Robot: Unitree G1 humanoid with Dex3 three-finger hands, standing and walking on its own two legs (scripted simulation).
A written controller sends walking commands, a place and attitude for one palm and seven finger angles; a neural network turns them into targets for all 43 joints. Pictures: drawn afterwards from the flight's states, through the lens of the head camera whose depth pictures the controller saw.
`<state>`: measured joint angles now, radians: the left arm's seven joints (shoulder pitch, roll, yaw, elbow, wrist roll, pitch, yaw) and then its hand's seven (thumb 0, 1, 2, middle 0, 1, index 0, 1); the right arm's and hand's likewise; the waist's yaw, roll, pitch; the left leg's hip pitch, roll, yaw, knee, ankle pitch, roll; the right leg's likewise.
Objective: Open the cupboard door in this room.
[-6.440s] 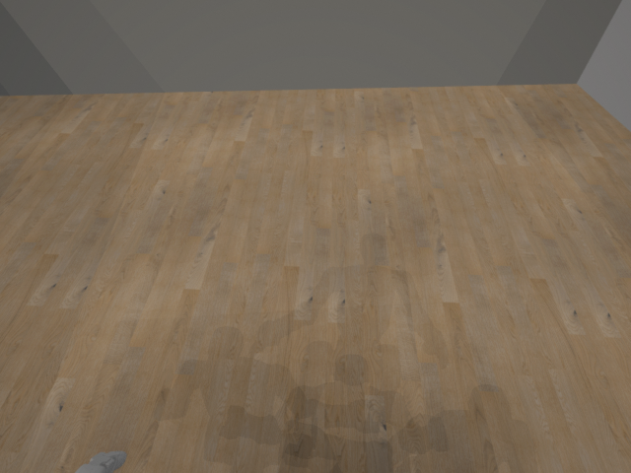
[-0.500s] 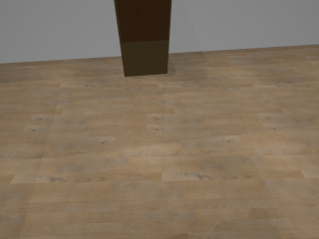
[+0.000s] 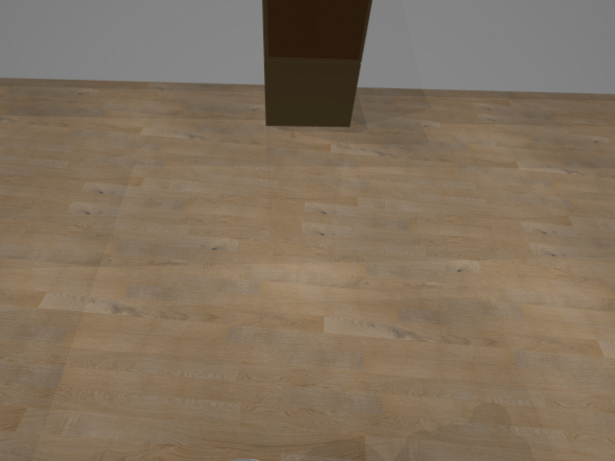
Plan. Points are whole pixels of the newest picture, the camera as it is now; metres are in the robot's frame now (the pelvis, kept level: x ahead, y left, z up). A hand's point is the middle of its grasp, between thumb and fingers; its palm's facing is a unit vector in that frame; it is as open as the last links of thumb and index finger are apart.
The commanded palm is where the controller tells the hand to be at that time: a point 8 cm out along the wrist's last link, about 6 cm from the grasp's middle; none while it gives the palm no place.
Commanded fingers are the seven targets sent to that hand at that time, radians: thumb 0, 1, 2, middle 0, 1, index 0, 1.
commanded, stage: turn or walk to find it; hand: left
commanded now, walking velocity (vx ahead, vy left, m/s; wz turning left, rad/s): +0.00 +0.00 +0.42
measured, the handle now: out of the picture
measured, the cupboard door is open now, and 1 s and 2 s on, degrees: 0 0 0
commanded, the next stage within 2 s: stand and wait in 0.48 s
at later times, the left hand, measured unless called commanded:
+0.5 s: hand out of the picture +0.02 +0.16 -0.13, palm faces +0.24 -0.92 -0.30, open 7.4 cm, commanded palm none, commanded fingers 0.00 0.90 0.90 -0.20 -0.30 -0.20 -0.30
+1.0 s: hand out of the picture -0.11 +0.16 -0.16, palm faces +0.40 -0.89 -0.22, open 7.4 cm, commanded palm none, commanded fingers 0.00 0.90 0.90 -0.20 -0.30 -0.20 -0.30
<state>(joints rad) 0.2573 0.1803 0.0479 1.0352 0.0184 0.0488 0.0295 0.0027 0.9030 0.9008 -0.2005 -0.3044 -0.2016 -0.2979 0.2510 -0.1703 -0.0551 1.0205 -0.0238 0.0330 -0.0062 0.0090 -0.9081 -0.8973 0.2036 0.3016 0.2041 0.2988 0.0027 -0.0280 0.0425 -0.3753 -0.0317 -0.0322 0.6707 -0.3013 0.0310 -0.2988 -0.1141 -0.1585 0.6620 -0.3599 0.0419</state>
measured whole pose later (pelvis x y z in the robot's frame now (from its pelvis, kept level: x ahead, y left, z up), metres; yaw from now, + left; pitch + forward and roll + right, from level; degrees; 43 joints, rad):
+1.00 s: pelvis -0.05 -0.02 +0.02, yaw +21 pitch -1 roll +0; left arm 0.25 0.21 0.02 1.06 0.01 0.04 0.02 0.00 0.91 0.90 -0.20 -0.30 -0.20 -0.30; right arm 0.11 -0.15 -0.03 1.03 -0.01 0.02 -0.02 0.00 -0.91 -0.90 0.21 0.30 0.21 0.30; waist 0.03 -0.02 0.06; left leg -0.19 -0.01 0.01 0.47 -0.25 0.02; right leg -0.29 -0.08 -0.06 0.74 -0.45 0.06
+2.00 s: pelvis -0.09 -0.04 +0.02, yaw +30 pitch -2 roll +0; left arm 0.28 0.14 -0.01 1.13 0.01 0.01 0.03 0.00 0.91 0.90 -0.20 -0.30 -0.20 -0.30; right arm 0.26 -0.16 -0.02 1.14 -0.01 0.01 -0.02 0.01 -0.91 -0.90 0.20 0.30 0.20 0.30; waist 0.00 0.01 0.02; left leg -0.20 0.03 0.04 0.43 -0.20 -0.01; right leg -0.15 -0.03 -0.08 0.45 -0.28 -0.01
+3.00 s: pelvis -0.11 -0.03 +0.02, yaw +30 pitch -2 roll +0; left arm 0.26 0.20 0.00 1.13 0.01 -0.01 0.02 0.00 0.90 0.90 -0.20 -0.30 -0.20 -0.30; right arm 0.25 -0.19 -0.02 1.14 -0.01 -0.01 -0.02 0.01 -0.91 -0.90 0.20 0.30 0.20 0.30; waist 0.01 -0.01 0.05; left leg -0.18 0.01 0.06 0.39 -0.17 0.01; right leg -0.13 -0.04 -0.06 0.39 -0.22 0.02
